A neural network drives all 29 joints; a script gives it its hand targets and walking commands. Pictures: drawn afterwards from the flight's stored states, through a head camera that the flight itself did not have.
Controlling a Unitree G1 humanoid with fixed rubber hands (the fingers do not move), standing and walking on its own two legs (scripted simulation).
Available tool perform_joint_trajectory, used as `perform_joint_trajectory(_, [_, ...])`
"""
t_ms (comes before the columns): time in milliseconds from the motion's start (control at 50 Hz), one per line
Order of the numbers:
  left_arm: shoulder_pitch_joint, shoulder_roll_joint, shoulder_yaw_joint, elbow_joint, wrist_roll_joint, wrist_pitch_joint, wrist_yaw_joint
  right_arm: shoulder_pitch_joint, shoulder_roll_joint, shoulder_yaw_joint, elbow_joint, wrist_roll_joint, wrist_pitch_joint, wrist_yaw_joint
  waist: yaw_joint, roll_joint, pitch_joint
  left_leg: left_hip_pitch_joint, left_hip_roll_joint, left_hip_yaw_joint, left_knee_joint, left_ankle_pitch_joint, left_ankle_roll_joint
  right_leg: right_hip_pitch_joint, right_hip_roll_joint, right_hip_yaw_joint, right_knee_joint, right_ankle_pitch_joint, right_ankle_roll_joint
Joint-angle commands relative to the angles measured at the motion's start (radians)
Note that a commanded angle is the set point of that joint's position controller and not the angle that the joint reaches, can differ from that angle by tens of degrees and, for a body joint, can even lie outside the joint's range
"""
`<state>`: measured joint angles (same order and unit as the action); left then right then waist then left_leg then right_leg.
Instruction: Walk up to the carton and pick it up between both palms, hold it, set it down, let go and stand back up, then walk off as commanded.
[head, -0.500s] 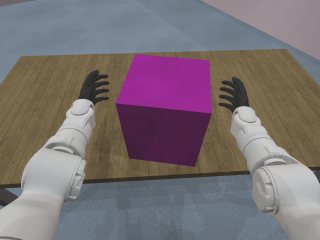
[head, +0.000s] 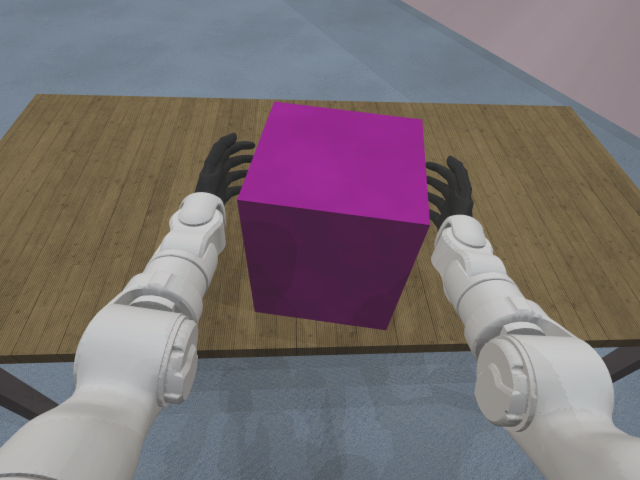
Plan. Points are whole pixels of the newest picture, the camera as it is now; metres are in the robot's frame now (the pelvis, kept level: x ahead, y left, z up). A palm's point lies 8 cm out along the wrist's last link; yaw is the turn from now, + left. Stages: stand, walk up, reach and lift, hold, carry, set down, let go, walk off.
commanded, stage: reach and lift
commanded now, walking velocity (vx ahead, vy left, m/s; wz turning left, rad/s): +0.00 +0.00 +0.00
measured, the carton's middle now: (333, 221) +0.48 +0.01 +0.04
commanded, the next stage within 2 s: none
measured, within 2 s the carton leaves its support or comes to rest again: leaves its support in 1.66 s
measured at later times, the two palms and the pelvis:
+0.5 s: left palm (220, 198) +0.46 +0.16 +0.10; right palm (450, 229) +0.43 -0.14 +0.10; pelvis +0.00 +0.00 +0.00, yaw +0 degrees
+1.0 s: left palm (221, 198) +0.46 +0.16 +0.10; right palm (451, 231) +0.42 -0.14 +0.10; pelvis +0.00 +0.00 +0.00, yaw +0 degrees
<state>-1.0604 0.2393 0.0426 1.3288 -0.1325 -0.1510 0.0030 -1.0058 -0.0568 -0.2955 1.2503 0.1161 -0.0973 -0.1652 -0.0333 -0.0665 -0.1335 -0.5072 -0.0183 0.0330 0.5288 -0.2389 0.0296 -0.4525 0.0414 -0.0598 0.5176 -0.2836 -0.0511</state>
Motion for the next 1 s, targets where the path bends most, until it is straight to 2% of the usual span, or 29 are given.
perform_joint_trajectory(0, [-0.499,-0.014,0.151,-0.224,0.173,-0.02,0.011,-0.437,-0.025,-0.075,-0.261,-0.215,-0.03,0.011,-0.023,0.115,-0.571,0.375,0.051,-0.023,-0.001,0.535,-0.072,0.125,-0.033,0.022,-0.134,0.505,0.087])
perform_joint_trajectory(60, [-0.441,-0.031,0.197,-0.291,0.222,-0.024,0.025,-0.379,-0.027,-0.096,-0.236,-0.242,-0.046,0.01,-0.021,0.15,-0.63,0.394,0.045,-0.013,0.021,0.619,-0.08,0.166,-0.03,0.024,-0.102,0.598,0.084])
perform_joint_trajectory(80, [-0.423,-0.019,0.228,-0.228,0.241,-0.014,0.012,-0.375,0.0,-0.094,-0.234,-0.254,-0.04,0.007,-0.023,0.111,-0.575,0.338,0.032,-0.005,0.004,0.549,-0.06,0.211,-0.044,0.031,-0.104,0.625,0.096])
perform_joint_trajectory(120, [-0.422,-0.074,0.232,-0.293,0.271,-0.038,0.002,-0.375,0.057,-0.081,-0.303,-0.275,-0.06,0.027,-0.005,0.123,-0.637,0.328,0.03,-0.002,-0.012,0.573,-0.065,0.269,-0.045,0.024,-0.085,0.661,0.1])
perform_joint_trajectory(140, [-0.424,-0.087,0.286,-0.296,0.3,-0.051,-0.005,-0.36,0.106,-0.075,-0.306,-0.311,-0.056,0.038,0.008,0.077,-0.663,0.329,0.025,0.004,-0.013,0.559,-0.051,0.276,-0.052,0.034,-0.08,0.709,0.112])
perform_joint_trajectory(180, [-0.433,-0.179,0.273,-0.251,0.338,-0.053,-0.049,-0.345,0.214,-0.123,-0.297,-0.382,-0.063,0.061,-0.043,0.084,-0.634,0.35,0.029,0.011,-0.038,0.541,-0.051,0.3,-0.06,0.018,-0.093,0.7,0.109])
perform_joint_trajectory(220, [-0.434,-0.353,0.281,-0.215,0.412,-0.045,-0.101,-0.382,0.425,-0.121,-0.319,-0.457,-0.055,0.114,-0.012,0.089,-0.555,0.301,0.017,0.014,-0.059,0.495,-0.042,0.352,-0.074,0.034,-0.091,0.7,0.112])
perform_joint_trajectory(260, [-0.36,-0.414,0.331,-0.164,0.461,-0.027,-0.13,-0.35,0.48,-0.13,-0.356,-0.51,-0.054,0.14,-0.01,0.059,-0.538,0.294,0.017,0.016,-0.08,0.453,-0.032,0.443,-0.087,0.05,-0.079,0.761,0.129])
perform_joint_trajectory(280, [-0.413,-0.469,0.31,-0.205,0.473,-0.025,-0.142,-0.341,0.52,-0.157,-0.326,-0.544,-0.047,0.157,-0.038,0.084,-0.543,0.307,0.018,0.016,-0.1,0.451,-0.039,0.447,-0.086,0.034,-0.079,0.73,0.125])
perform_joint_trajectory(300, [-0.408,-0.498,0.327,-0.157,0.49,-0.025,-0.165,-0.342,0.582,-0.133,-0.344,-0.546,-0.035,0.186,-0.011,0.086,-0.495,0.32,0.017,0.018,-0.102,0.447,-0.037,0.439,-0.088,0.035,-0.085,0.731,0.128])
perform_joint_trajectory(340, [-0.362,-0.52,0.33,-0.152,0.508,0.001,-0.168,-0.298,0.582,-0.141,-0.328,-0.576,-0.02,0.198,-0.029,0.133,-0.486,0.373,0.022,0.025,-0.092,0.472,-0.046,0.432,-0.082,0.018,-0.08,0.742,0.119])
perform_joint_trajectory(420, [-0.364,-0.548,0.313,-0.231,0.51,0.013,-0.158,-0.257,0.596,-0.143,-0.354,-0.613,-0.017,0.22,0.003,0.186,-0.525,0.56,0.045,0.027,-0.073,0.605,-0.068,0.279,-0.068,-0.013,-0.11,0.63,0.122])
perform_joint_trajectory(460, [-0.356,-0.566,0.313,-0.221,0.516,0.028,-0.155,-0.271,0.59,-0.164,-0.38,-0.634,-0.019,0.22,-0.009,0.158,-0.5,0.542,0.049,0.03,-0.087,0.553,-0.069,0.28,-0.057,-0.019,-0.137,0.563,0.101])
perform_joint_trajectory(480, [-0.341,-0.545,0.328,-0.207,0.51,0.026,-0.158,-0.249,0.609,-0.132,-0.388,-0.631,-0.011,0.221,0.005,0.13,-0.48,0.512,0.044,0.033,-0.083,0.54,-0.051,0.301,-0.067,-0.011,-0.117,0.631,0.112])
perform_joint_trajectory(500, [-0.354,-0.556,0.331,-0.212,0.516,0.035,-0.155,-0.258,0.605,-0.15,-0.387,-0.635,-0.008,0.222,-0.017,0.12,-0.491,0.523,0.044,0.025,-0.089,0.543,-0.054,0.298,-0.066,-0.017,-0.109,0.647,0.115])
perform_joint_trajectory(520, [-0.34,-0.553,0.349,-0.215,0.52,0.039,-0.155,-0.256,0.62,-0.116,-0.384,-0.615,-0.009,0.224,0.021,0.103,-0.459,0.472,0.03,0.042,-0.089,0.535,-0.046,0.358,-0.074,0.001,-0.101,0.699,0.123])
perform_joint_trajectory(540, [-0.373,-0.567,0.31,-0.23,0.508,0.038,-0.153,-0.266,0.609,-0.145,-0.382,-0.635,-0.008,0.226,-0.021,0.141,-0.512,0.475,0.037,0.028,-0.105,0.51,-0.056,0.351,-0.066,-0.022,-0.109,0.639,0.116])
perform_joint_trajectory(560, [-0.34,-0.571,0.317,-0.232,0.511,0.044,-0.151,-0.261,0.619,-0.138,-0.402,-0.634,-0.008,0.225,-0.017,0.106,-0.467,0.461,0.036,0.033,-0.094,0.524,-0.056,0.377,-0.063,-0.022,-0.098,0.688,0.114])
perform_joint_trajectory(620, [-0.333,-0.569,0.331,-0.233,0.52,0.051,-0.149,-0.253,0.627,-0.146,-0.358,-0.63,-0.003,0.226,0.0,0.133,-0.482,0.519,0.046,0.025,-0.09,0.547,-0.048,0.286,-0.072,-0.011,-0.109,0.632,0.113])
perform_joint_trajectory(680, [-0.369,-0.556,0.331,-0.233,0.524,0.052,-0.151,-0.265,0.623,-0.151,-0.393,-0.632,-0.002,0.228,-0.001,0.115,-0.499,0.466,0.04,0.042,-0.111,0.524,-0.051,0.357,-0.072,-0.008,-0.115,0.636,0.116])
perform_joint_trajectory(700, [-0.351,-0.56,0.326,-0.204,0.523,0.053,-0.156,-0.273,0.627,-0.142,-0.419,-0.637,-0.002,0.226,-0.023,0.111,-0.477,0.436,0.033,0.042,-0.116,0.492,-0.05,0.401,-0.071,-0.012,-0.104,0.675,0.111])
perform_joint_trajectory(720, [-0.349,-0.555,0.343,-0.237,0.525,0.054,-0.158,-0.255,0.638,-0.132,-0.399,-0.611,0.005,0.228,0.001,0.119,-0.473,0.424,0.03,0.047,-0.118,0.483,-0.044,0.426,-0.075,-0.001,-0.104,0.687,0.119])
perform_joint_trajectory(760, [-0.348,-0.584,0.321,-0.239,0.518,0.053,-0.153,-0.273,0.641,-0.145,-0.411,-0.639,-0.006,0.227,-0.013,0.158,-0.503,0.46,0.035,0.032,-0.107,0.516,-0.059,0.368,-0.072,-0.014,-0.108,0.625,0.106])
perform_joint_trajectory(780, [-0.328,-0.569,0.36,-0.233,0.552,0.056,-0.148,-0.247,0.651,-0.154,-0.381,-0.65,0.006,0.228,0.013,0.125,-0.474,0.446,0.037,0.048,-0.117,0.48,-0.046,0.365,-0.075,-0.007,-0.117,0.589,0.104])
perform_joint_trajectory(800, [-0.327,-0.575,0.337,-0.242,0.526,0.06,-0.152,-0.25,0.642,-0.144,-0.391,-0.632,0.01,0.227,-0.016,0.13,-0.461,0.467,0.037,0.036,-0.112,0.505,-0.048,0.351,-0.077,0.001,-0.117,0.637,0.11])
perform_joint_trajectory(820, [-0.339,-0.577,0.326,-0.271,0.528,0.051,-0.147,-0.282,0.648,-0.122,-0.424,-0.614,-0.008,0.231,0.015,0.13,-0.542,0.481,0.043,0.041,-0.11,0.538,-0.049,0.372,-0.068,-0.002,-0.108,0.671,0.106])
perform_joint_trajectory(880, [-0.347,-0.591,0.328,-0.249,0.531,0.061,-0.143,-0.267,0.631,-0.164,-0.387,-0.649,-0.007,0.227,-0.02,0.146,-0.528,0.487,0.045,0.035,-0.117,0.537,-0.053,0.346,-0.073,-0.015,-0.116,0.617,0.103])
perform_joint_trajectory(900, [-0.328,-0.588,0.336,-0.265,0.542,0.053,-0.139,-0.278,0.654,-0.144,-0.418,-0.642,-0.015,0.231,0.014,0.126,-0.544,0.491,0.048,0.04,-0.106,0.553,-0.051,0.35,-0.071,-0.013,-0.115,0.632,0.103])
perform_joint_trajectory(980, [-0.312,-0.594,0.32,-0.252,0.525,0.074,-0.149,-0.292,0.646,-0.14,-0.441,-0.638,-0.006,0.218,-0.002,0.105,-0.518,0.47,0.039,0.043,-0.099,0.566,-0.054,0.377,-0.073,-0.006,-0.114,0.705,0.107])
